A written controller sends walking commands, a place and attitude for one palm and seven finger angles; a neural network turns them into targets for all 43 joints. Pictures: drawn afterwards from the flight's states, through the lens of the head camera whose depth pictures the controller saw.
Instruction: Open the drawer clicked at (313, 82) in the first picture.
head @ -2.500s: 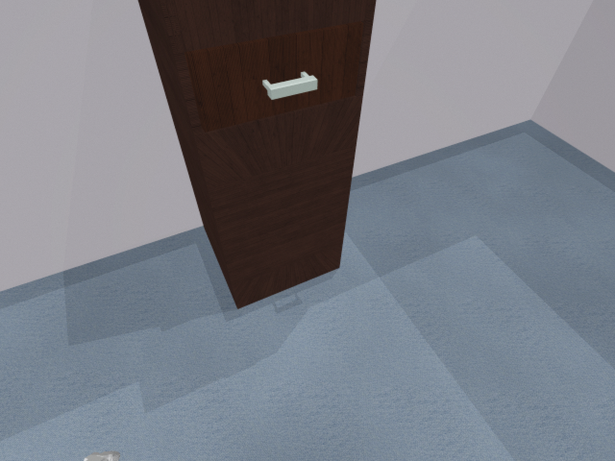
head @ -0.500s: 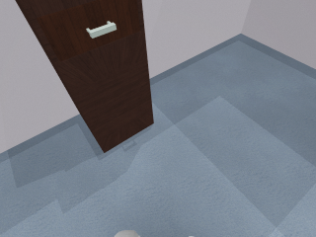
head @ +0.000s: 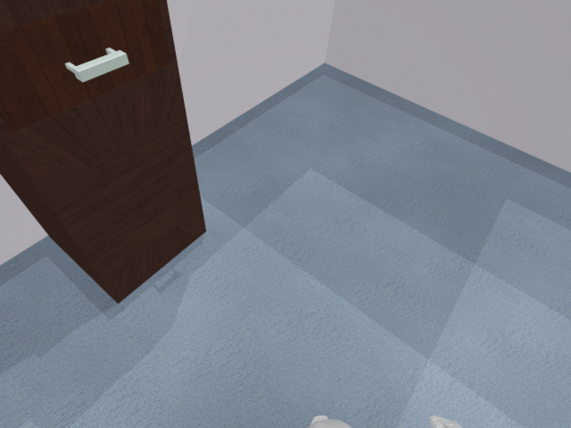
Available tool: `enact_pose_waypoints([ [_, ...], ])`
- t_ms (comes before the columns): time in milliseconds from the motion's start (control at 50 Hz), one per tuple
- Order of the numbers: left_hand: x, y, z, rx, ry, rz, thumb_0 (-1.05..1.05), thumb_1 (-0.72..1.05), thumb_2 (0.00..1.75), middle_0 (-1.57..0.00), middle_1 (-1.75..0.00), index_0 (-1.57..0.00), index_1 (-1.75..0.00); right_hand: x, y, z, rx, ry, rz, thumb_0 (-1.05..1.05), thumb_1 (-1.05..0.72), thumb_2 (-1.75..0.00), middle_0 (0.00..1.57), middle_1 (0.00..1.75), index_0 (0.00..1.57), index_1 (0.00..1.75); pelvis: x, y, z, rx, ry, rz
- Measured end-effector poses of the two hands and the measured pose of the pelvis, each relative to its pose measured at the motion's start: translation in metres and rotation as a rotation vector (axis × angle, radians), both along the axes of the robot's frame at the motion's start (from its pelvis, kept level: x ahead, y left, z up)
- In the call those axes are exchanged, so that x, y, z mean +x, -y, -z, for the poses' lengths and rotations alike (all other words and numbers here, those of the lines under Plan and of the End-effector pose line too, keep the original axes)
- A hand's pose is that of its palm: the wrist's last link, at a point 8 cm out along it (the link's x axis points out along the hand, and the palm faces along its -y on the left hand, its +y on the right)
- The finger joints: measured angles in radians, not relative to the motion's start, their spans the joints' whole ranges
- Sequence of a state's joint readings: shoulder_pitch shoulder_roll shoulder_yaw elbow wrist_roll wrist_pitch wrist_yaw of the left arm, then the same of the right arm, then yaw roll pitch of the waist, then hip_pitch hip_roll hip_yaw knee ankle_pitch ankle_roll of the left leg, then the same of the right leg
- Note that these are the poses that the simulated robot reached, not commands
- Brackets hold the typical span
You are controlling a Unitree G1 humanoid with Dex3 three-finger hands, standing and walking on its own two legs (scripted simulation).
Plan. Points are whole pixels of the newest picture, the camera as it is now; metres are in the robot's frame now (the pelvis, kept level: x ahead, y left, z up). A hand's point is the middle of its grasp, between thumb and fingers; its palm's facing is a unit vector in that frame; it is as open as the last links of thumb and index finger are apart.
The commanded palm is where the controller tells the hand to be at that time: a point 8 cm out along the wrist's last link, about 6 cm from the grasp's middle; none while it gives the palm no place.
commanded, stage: walk to a spot facing it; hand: left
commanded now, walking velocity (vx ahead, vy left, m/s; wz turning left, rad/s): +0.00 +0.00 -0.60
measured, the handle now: (96, 62) +0.74 +0.47 +0.08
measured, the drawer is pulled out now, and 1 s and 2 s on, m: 0.00 0.00 0.00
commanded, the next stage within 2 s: turn to face it in 1.58 s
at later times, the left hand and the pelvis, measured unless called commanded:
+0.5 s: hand (223, 408) +0.17 +0.11 -0.15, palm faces -0.30 -0.93 -0.23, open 7.4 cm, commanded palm none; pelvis +0.02 -0.05 +0.00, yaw -19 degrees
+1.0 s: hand (243, 312) +0.34 +0.10 -0.17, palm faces -0.47 -0.87 -0.18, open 7.4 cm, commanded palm none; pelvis +0.22 -0.06 +0.00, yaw -35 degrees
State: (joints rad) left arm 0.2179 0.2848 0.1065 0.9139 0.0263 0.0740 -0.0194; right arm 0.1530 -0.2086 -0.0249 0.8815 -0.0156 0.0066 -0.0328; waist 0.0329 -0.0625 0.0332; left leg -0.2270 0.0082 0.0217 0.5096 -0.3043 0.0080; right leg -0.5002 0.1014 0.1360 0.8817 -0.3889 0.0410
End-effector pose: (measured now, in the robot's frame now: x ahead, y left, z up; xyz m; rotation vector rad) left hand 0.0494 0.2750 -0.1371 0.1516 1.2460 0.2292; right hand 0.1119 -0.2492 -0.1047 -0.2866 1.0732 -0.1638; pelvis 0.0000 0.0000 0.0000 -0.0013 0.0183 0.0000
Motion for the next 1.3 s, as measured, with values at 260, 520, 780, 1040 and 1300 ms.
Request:
enact_pose_waypoints([
  [260,0.069,0.032,-0.008,-0.027,0.003,0.251,0.01,0.91,0.90,-0.20,-0.30,-0.20,-0.30,-0.128,0.005,0.014,0.054,-0.158,0.268,0.01,-0.90,-0.90,0.20,0.30,0.21,0.30,-0.006,0.004,-0.005,-0.019,0.017,0.190],
  [520,0.126,0.123,-0.019,-0.020,0.088,0.434,0.01,0.91,0.90,-0.21,-0.30,-0.20,-0.30,-0.174,0.058,0.033,0.109,-0.247,0.460,0.01,-0.91,-0.90,0.20,0.30,0.20,0.29,0.025,0.053,-0.001,-0.002,0.024,0.336],
  [780,0.139,0.098,0.013,-0.034,-0.198,0.416,0.01,0.91,0.90,-0.21,-0.30,-0.21,-0.30,0.013,0.077,0.011,0.062,0.040,0.432,0.01,-0.91,-0.90,0.20,0.30,0.20,0.29,0.129,0.055,0.007,-0.024,0.018,0.460],
  [1040,0.344,0.147,0.000,-0.048,-0.054,0.602,0.01,0.91,0.90,-0.20,-0.30,-0.20,-0.29,0.016,0.035,0.013,0.092,-0.077,0.694,-0.01,-0.94,-0.90,0.20,0.30,0.21,0.30,0.230,0.068,-0.006,-0.013,0.026,0.623],
  [1300,0.509,0.354,-0.006,-0.098,0.089,0.925,0.01,0.91,0.90,-0.20,-0.30,-0.20,-0.29,-0.029,0.007,0.033,0.291,-0.377,0.984,0.00,-0.92,-0.90,0.20,0.30,0.20,0.29,0.306,0.160,0.006,0.005,0.015,0.768],
])
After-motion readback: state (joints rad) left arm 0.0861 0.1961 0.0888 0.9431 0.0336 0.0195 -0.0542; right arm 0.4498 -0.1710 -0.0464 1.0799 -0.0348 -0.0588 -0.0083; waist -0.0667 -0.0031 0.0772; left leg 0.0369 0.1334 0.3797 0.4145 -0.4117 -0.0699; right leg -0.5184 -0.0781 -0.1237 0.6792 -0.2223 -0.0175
